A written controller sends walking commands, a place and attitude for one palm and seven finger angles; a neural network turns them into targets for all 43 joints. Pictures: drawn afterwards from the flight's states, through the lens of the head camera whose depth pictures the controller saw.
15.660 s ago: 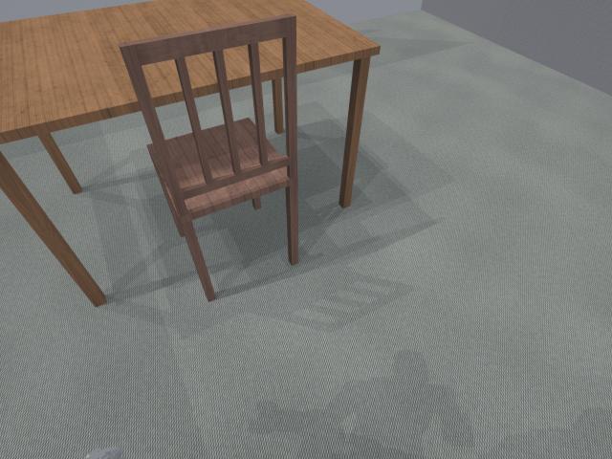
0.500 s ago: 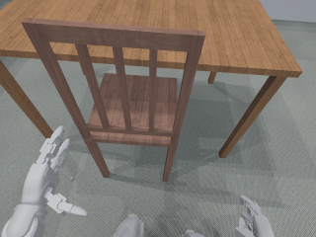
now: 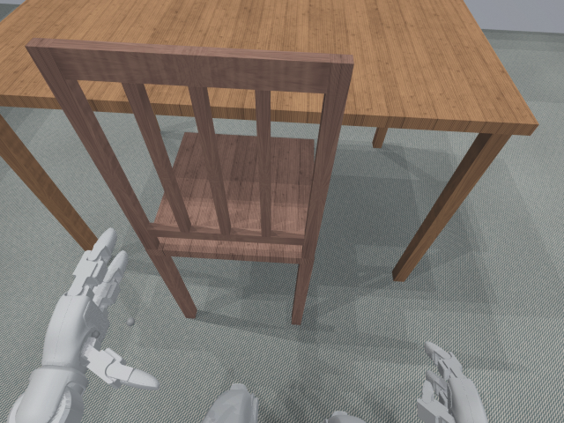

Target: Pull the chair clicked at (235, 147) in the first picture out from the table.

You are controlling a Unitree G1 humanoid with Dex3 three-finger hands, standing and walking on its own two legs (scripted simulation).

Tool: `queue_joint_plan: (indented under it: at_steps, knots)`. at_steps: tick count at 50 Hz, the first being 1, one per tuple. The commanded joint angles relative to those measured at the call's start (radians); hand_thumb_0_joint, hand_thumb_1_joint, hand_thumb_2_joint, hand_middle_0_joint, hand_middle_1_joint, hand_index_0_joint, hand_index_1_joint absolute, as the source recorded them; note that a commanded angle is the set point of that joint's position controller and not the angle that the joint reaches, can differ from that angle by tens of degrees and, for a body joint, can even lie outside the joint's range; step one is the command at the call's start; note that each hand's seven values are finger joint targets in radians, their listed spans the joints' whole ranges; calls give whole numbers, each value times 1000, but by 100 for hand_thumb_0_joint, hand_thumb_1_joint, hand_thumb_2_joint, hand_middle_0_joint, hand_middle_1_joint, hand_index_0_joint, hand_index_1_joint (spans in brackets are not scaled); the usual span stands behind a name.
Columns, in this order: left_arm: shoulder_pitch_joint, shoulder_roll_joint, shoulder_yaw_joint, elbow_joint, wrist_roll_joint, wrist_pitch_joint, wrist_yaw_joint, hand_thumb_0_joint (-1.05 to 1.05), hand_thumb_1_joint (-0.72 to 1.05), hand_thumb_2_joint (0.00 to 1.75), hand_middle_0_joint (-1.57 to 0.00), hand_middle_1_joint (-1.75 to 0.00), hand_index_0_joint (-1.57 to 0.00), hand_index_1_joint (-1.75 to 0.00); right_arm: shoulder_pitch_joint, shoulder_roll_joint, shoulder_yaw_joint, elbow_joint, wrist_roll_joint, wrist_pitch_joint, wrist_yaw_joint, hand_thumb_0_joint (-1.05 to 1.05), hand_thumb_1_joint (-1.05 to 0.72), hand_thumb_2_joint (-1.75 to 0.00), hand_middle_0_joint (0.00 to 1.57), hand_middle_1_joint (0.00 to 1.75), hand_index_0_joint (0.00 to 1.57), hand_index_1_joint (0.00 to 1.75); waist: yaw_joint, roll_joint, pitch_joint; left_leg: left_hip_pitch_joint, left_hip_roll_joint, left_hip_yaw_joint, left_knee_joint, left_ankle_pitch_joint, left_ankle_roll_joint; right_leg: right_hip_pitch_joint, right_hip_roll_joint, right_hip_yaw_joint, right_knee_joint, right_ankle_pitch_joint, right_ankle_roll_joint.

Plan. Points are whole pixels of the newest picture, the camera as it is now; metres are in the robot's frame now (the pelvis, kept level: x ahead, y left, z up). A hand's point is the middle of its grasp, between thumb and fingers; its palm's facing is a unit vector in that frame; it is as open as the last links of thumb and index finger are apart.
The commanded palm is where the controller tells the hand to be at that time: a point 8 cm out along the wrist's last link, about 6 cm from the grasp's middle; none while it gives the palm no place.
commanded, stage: aim the fingers beside a spindle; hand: left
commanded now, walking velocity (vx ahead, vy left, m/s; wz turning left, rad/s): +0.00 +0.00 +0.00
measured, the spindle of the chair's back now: (215, 174) +0.50 +0.14 +0.03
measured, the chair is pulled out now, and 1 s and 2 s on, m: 0.00 0.00 0.00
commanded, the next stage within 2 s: push the fingers through the gap in 2.00 s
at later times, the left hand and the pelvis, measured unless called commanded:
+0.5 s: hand (168, 295) +0.28 +0.17 +0.02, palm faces -0.03 -1.00 -0.03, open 16.9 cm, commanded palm +0.27 +0.23 +0.02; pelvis +0.00 +0.00 -0.01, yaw -1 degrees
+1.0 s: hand (199, 274) +0.33 +0.14 +0.00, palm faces -0.05 -1.00 -0.02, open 16.9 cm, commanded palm +0.31 +0.19 +0.00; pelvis +0.00 +0.00 -0.03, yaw -1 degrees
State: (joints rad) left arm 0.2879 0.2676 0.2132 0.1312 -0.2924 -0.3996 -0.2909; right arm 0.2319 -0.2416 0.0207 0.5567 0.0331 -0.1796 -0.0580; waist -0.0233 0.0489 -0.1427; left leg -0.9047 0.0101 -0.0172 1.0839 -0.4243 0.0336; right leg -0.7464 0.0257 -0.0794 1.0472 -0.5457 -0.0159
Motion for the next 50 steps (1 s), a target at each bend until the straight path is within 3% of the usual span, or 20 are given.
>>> queue_joint_plan:
  at_steps: [1, 2, 5, 8, 12, 14, 16, 17, 20, 22, 26, 29, 31, 37, 40, 42, 45, 48, 50]
  knots:
    - [-98, 149, 72, -192, -19, -70, -8, 0, -50, 30, -6, -8, -6, -8, -30, -148, -66, -141, 1, -53, -12, 0, -90, -90, 20, 30, 20, 30, -20, -2, -195, 269, 9, -44, -146, 152, -1, -11, -1, 30, -174, 190, -2]
    - [-103, 160, 82, -165, -14, -69, -5, 0, -50, 30, -6, -8, -6, -8, -27, -149, -66, -132, 0, -49, -13, 0, -90, -90, 20, 30, 20, 30, -22, -16, -181, 249, 11, -43, -139, 149, 1, -14, 2, 34, -173, 188, -2]
    - [-168, 129, 37, -181, -9, -84, -11, 0, -50, 30, -6, -8, -6, -8, -28, -150, -64, -132, -1, -55, -11, 0, -90, -90, 20, 30, 20, 30, -31, 24, -194, 260, 10, -45, -125, 146, 1, -47, -3, 35, -159, 183, -3]
    - [-162, 131, 33, -180, -3, -87, -1, 0, -50, 30, -6, -8, -6, -8, -25, -150, -66, -133, -3, -58, -9, 0, -90, -90, 20, 30, 20, 30, -22, 33, -223, 272, 11, -44, -121, 160, 1, -42, -4, 37, -151, 192, -5]
    - [-184, 143, 46, -129, 10, -77, 21, 0, -50, 30, -6, -8, -6, -8, -24, -152, -66, -128, -7, -44, -6, 0, -90, -90, 20, 30, 20, 30, -24, -2, -214, 237, 12, -40, -109, 160, 1, -48, -3, 40, -141, 201, -2]
    - [-191, 133, 42, -141, 16, -81, 32, 0, -50, 30, -6, -8, -6, -8, -25, -150, -67, -132, -7, -40, -1, 0, -90, -90, 20, 30, 20, 30, -14, 30, -238, 255, 12, -39, -112, 182, -3, -42, -5, 35, -128, 219, -6]
    - [-207, 110, 17, -139, 17, -78, 42, 0, -50, 30, -6, -8, -6, -8, -23, -148, -66, -137, -8, -35, 3, 0, -90, -90, 20, 30, 20, 30, -21, 18, -247, 260, 13, -38, -107, 188, -2, -48, -6, 34, -126, 229, -3]
    - [-209, 138, 44, -129, 21, -79, 50, 0, -50, 30, -6, -8, -6, -8, -21, -151, -68, -130, -9, -30, 4, 0, -90, -90, 20, 30, 20, 30, -16, 2, -251, 248, 14, -40, -104, 192, -1, -39, -3, 35, -123, 231, -6]
    - [-231, 108, 11, -132, 27, -87, 57, 0, -50, 30, -6, -8, -6, -8, -18, -150, -69, -132, -11, -24, 9, 0, -90, -90, 20, 30, 20, 30, -21, 14, -265, 256, 15, -38, -96, 206, -3, -50, -5, 35, -110, 248, -5]
    - [-227, 114, 19, -90, 31, -84, 63, 0, -50, 30, -6, -8, -6, -8, -15, -153, -70, -130, -12, -16, 11, 0, -90, -90, 20, 30, 20, 30, -23, -27, -245, 223, 15, -35, -87, 194, -1, -50, -3, 39, -111, 248, -4]
    - [-282, 94, -5, -89, 37, -96, 72, 0, -50, 30, -6, -8, -6, -8, -18, -153, -70, -129, -14, -5, 13, 0, -90, -90, 20, 30, 20, 30, -28, -8, -265, 222, 14, -35, -76, 181, -2, -74, -6, 42, -98, 234, -3]
    - [-288, 110, 14, -82, 40, -102, 81, 0, -50, 30, -6, -8, -6, -8, -14, -151, -73, -126, -17, 1, 15, 0, -90, -90, 20, 30, 20, 30, -17, -4, -285, 216, 13, -32, -68, 198, -3, -60, -6, 46, -89, 255, -6]
    - [-324, 99, -5, -92, 51, -110, 87, 0, -50, 30, -6, -8, -6, -8, -14, -149, -73, -122, -16, 6, 17, 0, -90, -90, 20, 30, 20, 30, -22, 20, -299, 234, 16, -34, -62, 210, -4, -79, -7, 43, -77, 257, -7]
    - [-411, 81, -32, -24, 65, -104, 105, 0, -50, 30, -6, -8, -6, -8, -7, -156, -72, -111, -19, 26, 19, 0, -90, -90, 20, 30, 20, 30, -41, -13, -282, 203, 17, -46, -46, 171, -2, -128, -3, 42, -67, 216, -7]
    - [-460, 66, -49, -36, 76, -110, 118, 0, -50, 30, -6, -8, -6, -8, -4, -152, -75, -109, -22, 31, 22, 0, -90, -90, 20, 30, 20, 30, -36, 20, -328, 237, 19, -49, -41, 187, -6, -139, -6, 39, -53, 221, -10]
    - [-446, 69, -45, -28, 82, -108, 131, 0, -50, 30, -6, -8, -6, -8, 1, -153, -76, -111, -23, 39, 25, 0, -90, -90, 20, 30, 20, 30, -32, -5, -354, 245, 21, -53, -36, 222, -4, -130, -3, 37, -44, 248, -10]
    - [-493, 48, -74, 7, 97, -103, 149, 0, -50, 30, -6, -8, -6, -8, -5, -151, -72, -110, -24, 56, 32, 0, -90, -90, 20, 30, 20, 30, -38, 15, -307, 225, 20, -57, -40, 175, -10, -168, -3, 33, -43, 205, -12]
    - [-559, 40, -80, 41, 112, -106, 166, 0, -50, 30, -6, -8, -6, -8, 2, -150, -71, -107, -27, 68, 35, 0, -90, -90, 20, 30, 20, 30, -46, -4, -318, 198, 17, -53, -23, 155, -6, -180, -3, 38, -34, 193, -11]
    - [-531, 45, -63, 64, 110, -106, 174, 0, -50, 30, -6, -8, -6, -8, 4, -149, -73, -113, -28, 77, 38, 0, -90, -90, 20, 30, 20, 30, -34, -20, -328, 190, 14, -46, -18, 163, -6, -161, -3, 42, -34, 208, -12]
